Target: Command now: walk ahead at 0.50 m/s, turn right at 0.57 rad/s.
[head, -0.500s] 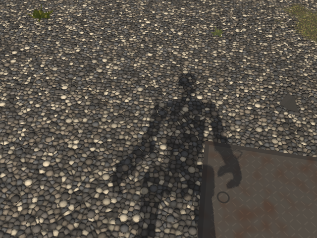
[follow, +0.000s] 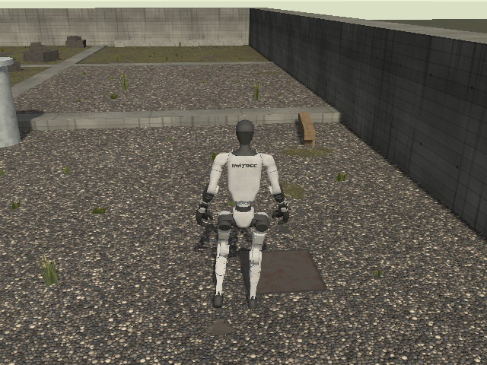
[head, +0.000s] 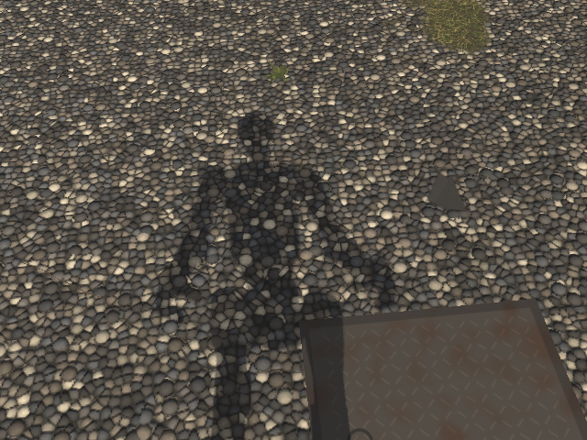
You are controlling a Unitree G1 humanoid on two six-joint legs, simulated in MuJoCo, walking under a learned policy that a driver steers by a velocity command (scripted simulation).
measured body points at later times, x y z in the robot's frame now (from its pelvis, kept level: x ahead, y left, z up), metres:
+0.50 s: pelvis +0.24 +0.05 +0.00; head +0.28 +0.04 +0.45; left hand +0.42 +0.29 -0.11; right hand +0.33 -0.23 -0.11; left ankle +0.34 +0.13 -0.74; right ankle +0.16 -0.08 -0.68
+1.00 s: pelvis +0.28 +0.04 +0.00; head +0.31 +0.04 +0.45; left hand +0.41 +0.32 -0.10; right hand +0.45 -0.24 -0.10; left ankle +0.28 +0.16 -0.71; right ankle +0.28 -0.10 -0.74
